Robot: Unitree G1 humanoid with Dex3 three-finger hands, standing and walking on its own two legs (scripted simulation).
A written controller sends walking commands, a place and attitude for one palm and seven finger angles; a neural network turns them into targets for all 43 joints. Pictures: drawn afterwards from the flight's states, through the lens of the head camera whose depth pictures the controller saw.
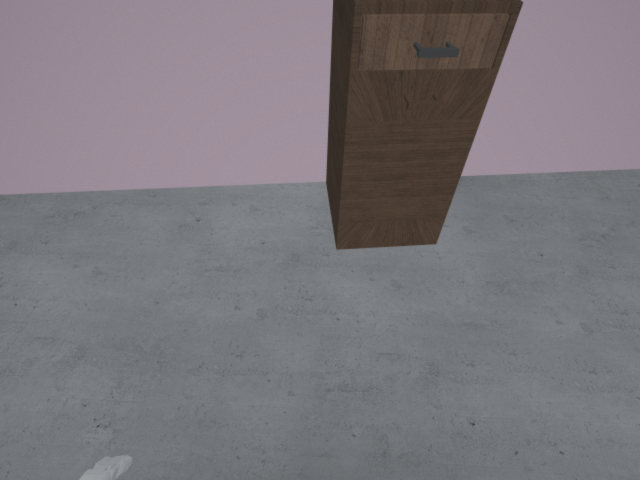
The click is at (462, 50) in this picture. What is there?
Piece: drawer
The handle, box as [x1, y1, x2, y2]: [413, 42, 458, 57]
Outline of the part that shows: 413,45 417,51 418,57 457,56 458,49 449,42 446,42 445,47 421,48 417,42 414,42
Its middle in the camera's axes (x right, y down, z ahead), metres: +0.30 -0.50 +1.03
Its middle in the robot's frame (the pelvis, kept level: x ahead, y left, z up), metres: +1.13 -0.25 +0.07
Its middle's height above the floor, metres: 0.84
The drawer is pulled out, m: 0.00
